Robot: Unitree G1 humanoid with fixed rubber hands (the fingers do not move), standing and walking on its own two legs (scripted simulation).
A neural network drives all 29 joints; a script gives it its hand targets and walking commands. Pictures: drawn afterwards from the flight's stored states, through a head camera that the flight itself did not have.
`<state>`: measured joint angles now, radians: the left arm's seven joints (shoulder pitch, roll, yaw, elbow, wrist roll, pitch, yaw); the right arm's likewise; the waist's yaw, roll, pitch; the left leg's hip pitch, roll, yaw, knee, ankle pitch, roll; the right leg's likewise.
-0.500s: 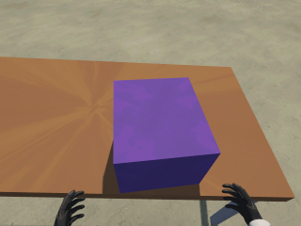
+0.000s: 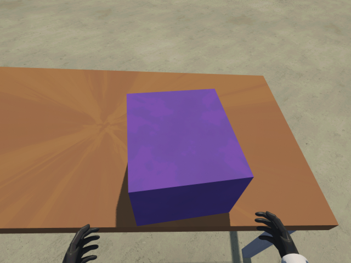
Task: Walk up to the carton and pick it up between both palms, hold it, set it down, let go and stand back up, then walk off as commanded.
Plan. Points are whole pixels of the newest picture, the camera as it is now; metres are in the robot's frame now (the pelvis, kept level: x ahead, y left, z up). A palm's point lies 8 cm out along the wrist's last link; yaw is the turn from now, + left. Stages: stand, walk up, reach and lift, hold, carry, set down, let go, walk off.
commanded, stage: set down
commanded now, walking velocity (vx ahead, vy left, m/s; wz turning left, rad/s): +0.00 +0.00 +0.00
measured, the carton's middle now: (178, 153) +0.40 +0.02 -0.03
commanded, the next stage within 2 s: let go in 0.32 s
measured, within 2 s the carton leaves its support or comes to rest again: neither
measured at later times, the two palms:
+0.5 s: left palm (74, 261) +0.14 +0.24 -0.08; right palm (285, 248) +0.18 -0.23 -0.05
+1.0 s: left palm out of the picture +0.11 +0.27 -0.09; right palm (284, 246) +0.18 -0.23 -0.05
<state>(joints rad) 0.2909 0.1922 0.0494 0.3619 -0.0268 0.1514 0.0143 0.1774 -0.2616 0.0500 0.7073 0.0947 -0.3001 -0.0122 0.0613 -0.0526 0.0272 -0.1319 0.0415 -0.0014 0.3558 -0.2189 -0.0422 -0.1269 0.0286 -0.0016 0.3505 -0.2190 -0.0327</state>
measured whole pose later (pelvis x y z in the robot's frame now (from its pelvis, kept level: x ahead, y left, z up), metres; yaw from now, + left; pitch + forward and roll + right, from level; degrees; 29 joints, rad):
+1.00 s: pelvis +0.00 +0.01 +0.00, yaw +0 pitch -1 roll -1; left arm 0.25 0.28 0.05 0.61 -0.01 0.06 0.00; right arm 0.18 -0.27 0.03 0.62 0.00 -0.14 -0.01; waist 0.06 -0.02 0.01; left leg -0.15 0.06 0.00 0.43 -0.26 -0.04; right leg -0.11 0.04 0.00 0.35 -0.21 -0.03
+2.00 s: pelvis -0.08 -0.03 -0.03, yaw -2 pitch -2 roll +1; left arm 0.24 0.35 0.05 0.84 0.00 0.03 -0.02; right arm 0.13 -0.38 0.01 0.73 -0.02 0.08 -0.02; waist 0.06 0.10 0.20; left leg -0.45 -0.01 -0.08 0.94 -0.46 0.00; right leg -0.31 0.01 0.00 0.70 -0.41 -0.03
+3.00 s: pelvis -0.30 -0.01 -0.04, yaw -2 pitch -4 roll +1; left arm 0.25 0.39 0.05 0.82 0.00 0.05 0.01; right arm 0.20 -0.39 -0.02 0.73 -0.02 0.06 -0.02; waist 0.05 0.05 0.18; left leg -0.45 0.01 -0.11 0.77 -0.32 -0.01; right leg -0.26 0.06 0.06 0.77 -0.43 -0.05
